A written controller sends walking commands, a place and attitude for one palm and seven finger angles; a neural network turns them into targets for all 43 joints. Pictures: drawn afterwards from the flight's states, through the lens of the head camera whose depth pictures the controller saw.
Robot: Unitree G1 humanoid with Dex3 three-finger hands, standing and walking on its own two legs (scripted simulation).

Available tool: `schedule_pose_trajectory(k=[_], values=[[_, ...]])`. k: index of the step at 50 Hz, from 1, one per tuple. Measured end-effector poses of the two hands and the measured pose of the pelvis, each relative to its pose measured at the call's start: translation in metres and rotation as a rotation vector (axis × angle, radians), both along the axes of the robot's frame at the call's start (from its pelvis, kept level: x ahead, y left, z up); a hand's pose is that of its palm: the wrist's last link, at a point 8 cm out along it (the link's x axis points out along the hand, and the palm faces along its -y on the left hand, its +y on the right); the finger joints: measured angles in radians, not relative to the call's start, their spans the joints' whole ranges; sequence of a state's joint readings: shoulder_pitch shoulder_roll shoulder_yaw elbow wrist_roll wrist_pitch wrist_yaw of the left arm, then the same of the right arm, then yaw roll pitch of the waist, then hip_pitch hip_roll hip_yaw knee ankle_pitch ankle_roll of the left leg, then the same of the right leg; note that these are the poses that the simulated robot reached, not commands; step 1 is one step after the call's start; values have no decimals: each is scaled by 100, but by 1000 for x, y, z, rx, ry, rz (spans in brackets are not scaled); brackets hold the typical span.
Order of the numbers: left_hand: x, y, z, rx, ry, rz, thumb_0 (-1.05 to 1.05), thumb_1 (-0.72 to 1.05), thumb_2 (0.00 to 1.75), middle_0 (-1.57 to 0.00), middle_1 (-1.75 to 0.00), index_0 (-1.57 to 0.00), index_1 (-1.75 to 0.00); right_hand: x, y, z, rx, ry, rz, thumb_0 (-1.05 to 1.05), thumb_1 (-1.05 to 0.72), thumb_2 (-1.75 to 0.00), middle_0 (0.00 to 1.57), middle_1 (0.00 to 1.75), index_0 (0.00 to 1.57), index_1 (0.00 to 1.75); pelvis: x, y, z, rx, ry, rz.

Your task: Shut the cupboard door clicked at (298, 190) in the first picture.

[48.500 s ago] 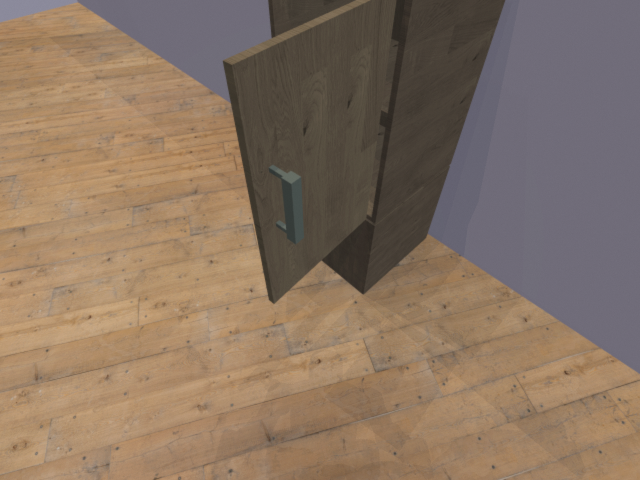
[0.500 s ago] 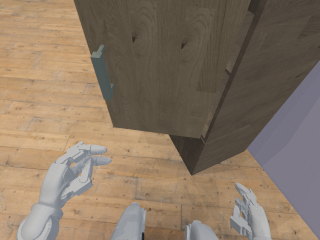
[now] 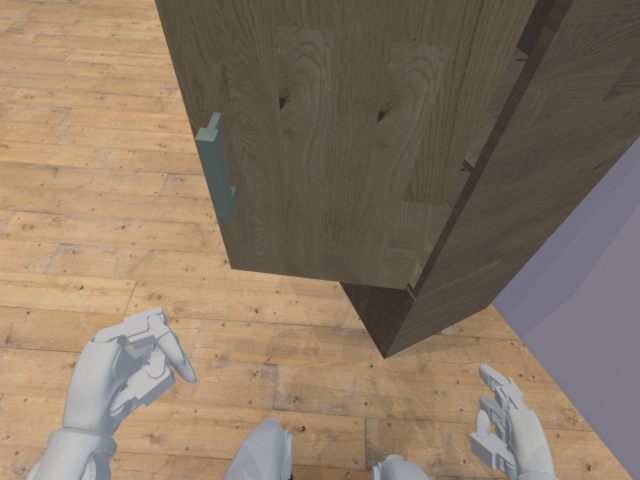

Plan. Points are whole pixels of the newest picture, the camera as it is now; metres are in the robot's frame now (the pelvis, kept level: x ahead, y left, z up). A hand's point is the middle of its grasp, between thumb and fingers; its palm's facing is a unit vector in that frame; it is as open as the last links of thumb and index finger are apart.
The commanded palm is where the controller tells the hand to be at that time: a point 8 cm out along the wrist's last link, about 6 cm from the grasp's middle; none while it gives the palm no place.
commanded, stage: raise the hand and make a fist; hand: left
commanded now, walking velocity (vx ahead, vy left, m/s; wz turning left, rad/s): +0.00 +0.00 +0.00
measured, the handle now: (221, 169) +0.50 +0.19 +0.07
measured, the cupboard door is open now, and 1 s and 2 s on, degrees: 58 58 58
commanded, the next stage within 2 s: bring the fist close to the handle in 0.76 s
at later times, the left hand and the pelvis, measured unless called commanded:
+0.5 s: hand (178, 362) +0.23 +0.17 +0.07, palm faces -0.04 -1.00 -0.03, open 3.1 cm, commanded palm +0.21 +0.22 +0.08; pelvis +0.01 -0.02 +0.01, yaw +0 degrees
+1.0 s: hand (189, 359) +0.23 +0.16 +0.07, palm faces -0.05 -1.00 -0.04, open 3.1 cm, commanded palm +0.23 +0.21 +0.08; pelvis +0.00 -0.03 +0.00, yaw +0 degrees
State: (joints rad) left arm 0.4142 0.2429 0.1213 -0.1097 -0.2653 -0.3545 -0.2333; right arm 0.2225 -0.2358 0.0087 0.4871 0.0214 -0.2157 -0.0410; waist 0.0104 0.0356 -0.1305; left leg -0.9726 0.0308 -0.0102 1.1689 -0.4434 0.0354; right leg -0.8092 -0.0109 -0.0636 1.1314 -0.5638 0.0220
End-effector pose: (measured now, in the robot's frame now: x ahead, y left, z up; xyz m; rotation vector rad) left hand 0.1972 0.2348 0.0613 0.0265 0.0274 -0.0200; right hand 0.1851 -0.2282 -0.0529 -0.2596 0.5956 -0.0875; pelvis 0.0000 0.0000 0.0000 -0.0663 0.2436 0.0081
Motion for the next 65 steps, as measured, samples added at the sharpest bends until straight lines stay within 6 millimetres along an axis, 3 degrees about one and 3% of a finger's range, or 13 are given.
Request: schedule_pose_trajectory(k=[9,30,47,55,65], values=[[2,-1,8,9,13,-4,2,90,90,-124,-143,-124,-144,14,14,7,43,-19,49,1,-90,-90,20,30,20,30,4,-5,6,0,-13,7],[10,-17,15,3,-4,-27,2,90,90,-130,-150,-130,-150,-21,-33,-7,25,61,-48,2,-90,-90,20,30,20,30,5,-23,8,23,-24,-6],[6,-22,15,5,-20,-24,2,90,90,-130,-150,-130,-150,-12,-25,-10,52,32,-26,2,-90,-90,20,30,20,30,1,-26,5,26,-29,-4],[42,-23,13,-4,-49,-45,2,90,90,-130,-150,-130,-150,-15,-23,-16,39,56,-17,1,-90,-90,20,30,20,30,-2,-24,3,20,-21,1],[85,-23,18,-11,-26,-37,2,90,90,-130,-150,-130,-150,-34,-27,-14,42,130,-58,1,-90,-90,20,30,20,30,4,-21,13,32,-16,-15]])
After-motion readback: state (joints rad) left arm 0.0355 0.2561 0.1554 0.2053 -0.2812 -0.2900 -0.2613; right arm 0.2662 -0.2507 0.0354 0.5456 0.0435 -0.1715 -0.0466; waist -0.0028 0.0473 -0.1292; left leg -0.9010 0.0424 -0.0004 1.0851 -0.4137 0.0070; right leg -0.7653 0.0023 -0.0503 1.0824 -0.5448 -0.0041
